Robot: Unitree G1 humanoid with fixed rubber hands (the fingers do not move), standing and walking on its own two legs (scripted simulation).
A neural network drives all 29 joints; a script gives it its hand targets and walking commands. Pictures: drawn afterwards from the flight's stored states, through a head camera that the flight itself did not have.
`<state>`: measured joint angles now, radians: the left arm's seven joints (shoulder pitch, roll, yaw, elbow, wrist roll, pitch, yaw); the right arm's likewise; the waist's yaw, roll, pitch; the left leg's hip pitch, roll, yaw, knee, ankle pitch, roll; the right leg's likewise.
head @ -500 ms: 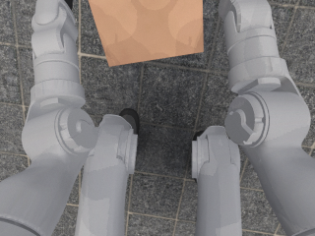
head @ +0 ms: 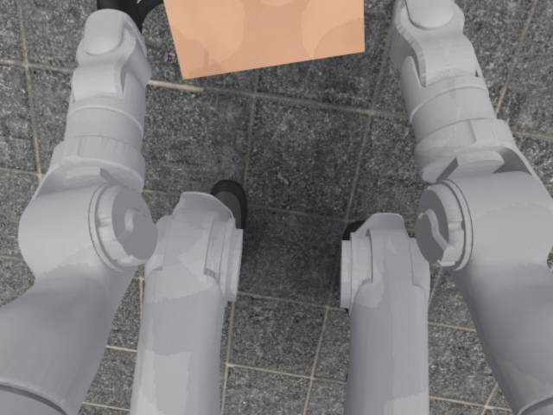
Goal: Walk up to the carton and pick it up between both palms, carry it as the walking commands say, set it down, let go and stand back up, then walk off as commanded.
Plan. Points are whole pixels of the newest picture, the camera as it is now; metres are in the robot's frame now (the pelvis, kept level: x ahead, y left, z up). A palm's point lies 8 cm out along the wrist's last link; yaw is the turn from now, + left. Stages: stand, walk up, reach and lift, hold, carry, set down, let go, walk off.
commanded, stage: set down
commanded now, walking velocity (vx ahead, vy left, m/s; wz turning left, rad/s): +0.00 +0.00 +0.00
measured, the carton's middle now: out of the picture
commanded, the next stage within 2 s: let go in 1.64 s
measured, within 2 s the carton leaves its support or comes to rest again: rests again in 0.04 s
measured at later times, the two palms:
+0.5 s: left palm (63, 3) +0.48 +0.27 -0.15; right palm out of the picture +0.56 -0.09 -0.15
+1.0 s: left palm out of the picture +0.48 +0.28 +0.00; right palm out of the picture +0.58 -0.09 +0.00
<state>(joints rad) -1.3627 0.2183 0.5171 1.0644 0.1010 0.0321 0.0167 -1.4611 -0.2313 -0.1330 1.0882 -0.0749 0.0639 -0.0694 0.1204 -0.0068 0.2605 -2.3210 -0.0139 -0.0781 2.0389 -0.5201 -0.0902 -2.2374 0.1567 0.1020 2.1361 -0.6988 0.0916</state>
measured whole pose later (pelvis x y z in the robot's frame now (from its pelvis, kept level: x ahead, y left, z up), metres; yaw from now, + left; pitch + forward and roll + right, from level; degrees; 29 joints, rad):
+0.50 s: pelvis -0.03 +0.00 +0.00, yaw +1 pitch +40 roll +1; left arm -1.39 0.31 0.32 1.02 -0.13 0.07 0.10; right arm -1.54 -0.39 0.01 1.06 0.14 0.13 -0.10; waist 0.13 -0.01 0.32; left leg -2.27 -0.02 -0.07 2.01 -0.43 -0.07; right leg -2.18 0.13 0.10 2.13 -0.63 0.10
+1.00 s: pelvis +0.00 +0.00 +0.11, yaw +1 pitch +49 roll -1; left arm -1.14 0.22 0.37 0.74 -0.06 0.19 0.08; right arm -1.32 -0.32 -0.13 0.89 0.03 0.23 -0.08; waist 0.12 -0.03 0.00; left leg -2.08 -0.02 -0.08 1.65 -0.41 -0.06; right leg -1.99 0.08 0.08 1.73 -0.59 0.06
